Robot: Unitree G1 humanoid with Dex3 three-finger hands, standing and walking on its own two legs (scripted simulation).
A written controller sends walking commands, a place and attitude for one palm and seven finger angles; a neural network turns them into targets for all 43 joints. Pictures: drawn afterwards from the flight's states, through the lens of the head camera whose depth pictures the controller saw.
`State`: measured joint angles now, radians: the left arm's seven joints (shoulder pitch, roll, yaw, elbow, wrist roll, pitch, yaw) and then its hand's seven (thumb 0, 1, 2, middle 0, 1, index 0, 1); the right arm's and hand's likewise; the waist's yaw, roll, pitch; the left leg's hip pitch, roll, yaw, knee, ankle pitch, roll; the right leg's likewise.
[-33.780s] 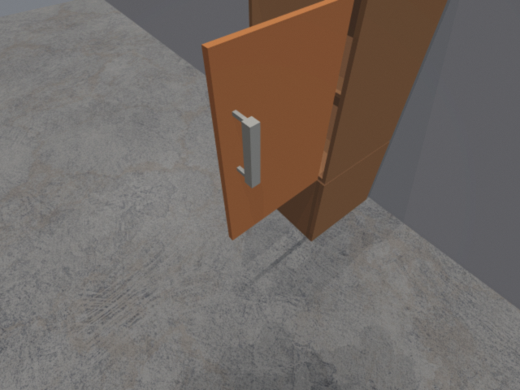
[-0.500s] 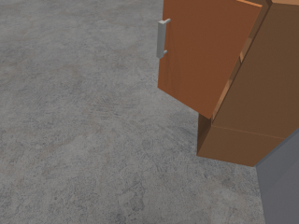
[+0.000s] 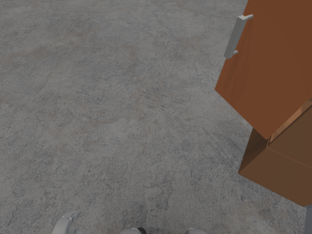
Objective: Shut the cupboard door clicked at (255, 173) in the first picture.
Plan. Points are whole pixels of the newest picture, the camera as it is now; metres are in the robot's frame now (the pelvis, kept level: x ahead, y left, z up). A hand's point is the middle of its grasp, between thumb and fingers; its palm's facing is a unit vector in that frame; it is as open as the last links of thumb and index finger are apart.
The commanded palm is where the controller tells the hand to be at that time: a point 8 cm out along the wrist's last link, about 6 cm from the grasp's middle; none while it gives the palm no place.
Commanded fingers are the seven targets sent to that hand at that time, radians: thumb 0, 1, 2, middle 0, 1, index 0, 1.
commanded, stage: walk to a spot facing it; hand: left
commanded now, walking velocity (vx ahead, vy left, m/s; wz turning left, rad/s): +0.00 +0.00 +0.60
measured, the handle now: (238, 37) +0.83 -0.32 +0.02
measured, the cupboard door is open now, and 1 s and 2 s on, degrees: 60 60 60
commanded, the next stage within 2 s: turn to face it in 1.60 s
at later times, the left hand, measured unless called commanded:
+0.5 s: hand out of the picture -0.02 +0.21 -0.19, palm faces +0.36 -0.89 -0.27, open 7.4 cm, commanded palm none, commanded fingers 0.00 0.90 0.90 -0.20 -0.30 -0.20 -0.30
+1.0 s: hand out of the picture +0.05 +0.17 -0.17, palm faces +0.67 -0.72 -0.20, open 7.4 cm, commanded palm none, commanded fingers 0.00 0.90 0.90 -0.20 -0.30 -0.20 -0.30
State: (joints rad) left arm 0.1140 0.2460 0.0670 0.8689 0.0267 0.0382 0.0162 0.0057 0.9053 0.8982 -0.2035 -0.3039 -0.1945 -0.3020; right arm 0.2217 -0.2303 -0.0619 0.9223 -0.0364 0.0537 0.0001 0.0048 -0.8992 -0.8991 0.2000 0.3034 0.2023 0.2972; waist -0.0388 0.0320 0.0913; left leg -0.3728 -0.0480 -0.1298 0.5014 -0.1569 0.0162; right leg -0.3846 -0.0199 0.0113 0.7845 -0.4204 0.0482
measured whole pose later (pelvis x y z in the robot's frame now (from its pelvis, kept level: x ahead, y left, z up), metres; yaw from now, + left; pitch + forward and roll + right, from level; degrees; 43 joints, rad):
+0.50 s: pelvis +0.03 -0.01 -0.01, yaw +20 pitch +1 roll +0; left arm 0.25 0.27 0.07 0.92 0.03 0.06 0.01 0.01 0.90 0.90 -0.21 -0.30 -0.20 -0.30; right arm 0.15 -0.22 -0.04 0.86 -0.03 0.02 0.01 0.00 -0.90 -0.90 0.20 0.30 0.20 0.30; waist 0.01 -0.06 0.12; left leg -0.29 0.00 0.02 0.64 -0.36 0.01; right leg -0.42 -0.12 -0.07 1.06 -0.53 0.06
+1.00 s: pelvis +0.16 +0.03 +0.00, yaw +42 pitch +1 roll +1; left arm 0.32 0.18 0.05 0.96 0.04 -0.05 0.00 0.01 0.90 0.90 -0.21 -0.30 -0.20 -0.30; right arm 0.17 -0.22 -0.06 0.92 -0.03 0.04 0.06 0.01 -0.91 -0.90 0.19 0.30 0.19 0.30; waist 0.00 -0.02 0.10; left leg -0.53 0.07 0.09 0.84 -0.30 0.00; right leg -0.06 -0.14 -0.32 0.42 -0.34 0.05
